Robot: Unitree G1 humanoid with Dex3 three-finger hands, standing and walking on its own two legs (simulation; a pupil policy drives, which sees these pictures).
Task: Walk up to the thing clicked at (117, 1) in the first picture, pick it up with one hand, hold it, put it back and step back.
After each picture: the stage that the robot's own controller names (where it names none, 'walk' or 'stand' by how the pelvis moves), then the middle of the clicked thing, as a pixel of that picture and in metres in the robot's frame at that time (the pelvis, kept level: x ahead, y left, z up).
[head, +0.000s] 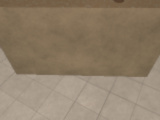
stand; out of the picture +1.01 -0.26 +0.10
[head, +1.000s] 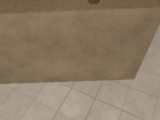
walk; out of the picture +0.91 -0.05 +0.13
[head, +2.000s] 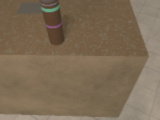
walk; (52, 18) +0.59 +0.16 +0.12
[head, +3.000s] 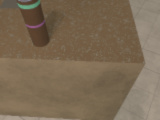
rise first; (33, 15) +0.53 +0.19 +0.15
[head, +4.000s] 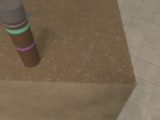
stand; (22, 38) +0.46 +0.22 +0.12
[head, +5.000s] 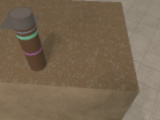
stand; (30, 43) +0.46 +0.20 +0.10
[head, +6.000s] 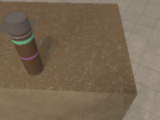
stand; (27, 47) +0.44 +0.21 +0.10
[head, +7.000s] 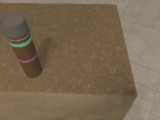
stand; (25, 50) +0.43 +0.22 +0.10
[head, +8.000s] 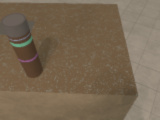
rise first; (25, 50) +0.43 +0.22 +0.10
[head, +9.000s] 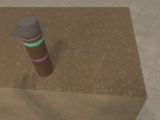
rise first; (37, 50) +0.44 +0.21 +0.10
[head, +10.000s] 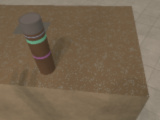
go down; (40, 47) +0.44 +0.20 +0.10
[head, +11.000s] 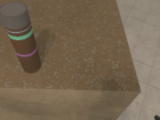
go down; (24, 43) +0.44 +0.18 +0.11
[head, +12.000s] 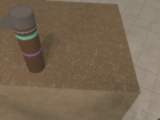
approach; (30, 44) +0.46 +0.19 +0.11
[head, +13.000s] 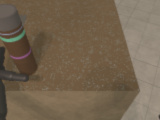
close; (18, 45) +0.43 +0.21 +0.13
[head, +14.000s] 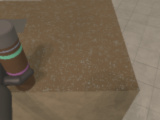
lift; (14, 61) +0.37 +0.21 +0.13
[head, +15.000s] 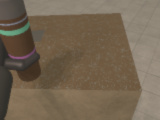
lift; (19, 42) +0.32 +0.17 +0.26
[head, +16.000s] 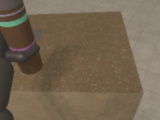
hold; (19, 35) +0.34 +0.17 +0.27
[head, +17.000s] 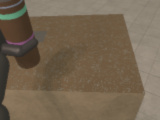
crouch; (17, 27) +0.33 +0.17 +0.30
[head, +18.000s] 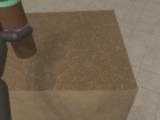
crouch; (13, 18) +0.41 +0.19 +0.28
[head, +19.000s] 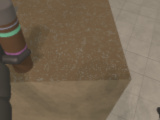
lower; (13, 41) +0.44 +0.20 +0.13
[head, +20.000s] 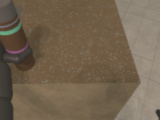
lower; (14, 39) +0.43 +0.21 +0.15
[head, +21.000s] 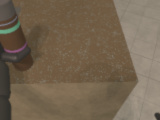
lower; (12, 38) +0.44 +0.21 +0.15
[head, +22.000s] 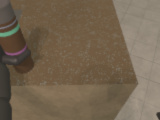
lower; (12, 41) +0.43 +0.21 +0.14
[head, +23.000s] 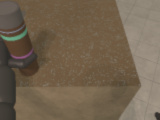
loosen; (19, 44) +0.42 +0.20 +0.14
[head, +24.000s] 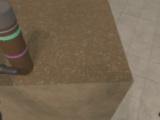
withdraw; (13, 44) +0.43 +0.20 +0.14
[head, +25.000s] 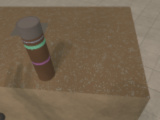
sink last; (38, 52) +0.41 +0.19 +0.12
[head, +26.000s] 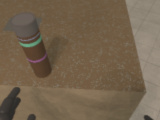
stand; (34, 49) +0.42 +0.19 +0.11
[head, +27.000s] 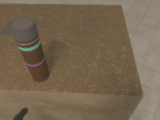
stand; (33, 54) +0.41 +0.19 +0.11
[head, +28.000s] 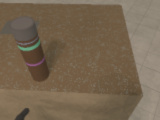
stand; (33, 53) +0.41 +0.20 +0.10
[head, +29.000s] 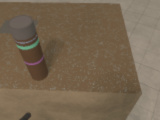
stand; (31, 52) +0.41 +0.20 +0.11
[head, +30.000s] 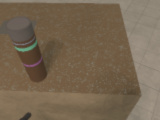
stand; (30, 54) +0.41 +0.20 +0.11
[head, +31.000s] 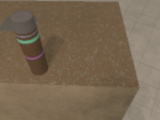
walk; (32, 47) +0.44 +0.19 +0.11
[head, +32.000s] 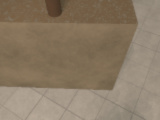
walk; out of the picture +0.72 +0.16 +0.12
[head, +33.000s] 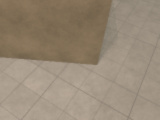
stand; out of the picture +1.10 +0.19 +0.12
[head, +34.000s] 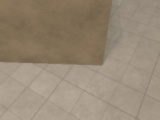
stand; out of the picture +1.08 +0.20 +0.12
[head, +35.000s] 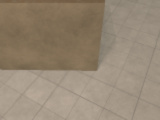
stand; out of the picture +1.08 +0.23 +0.10
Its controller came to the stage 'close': yes
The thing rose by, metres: 0.20
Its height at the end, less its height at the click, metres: +0.00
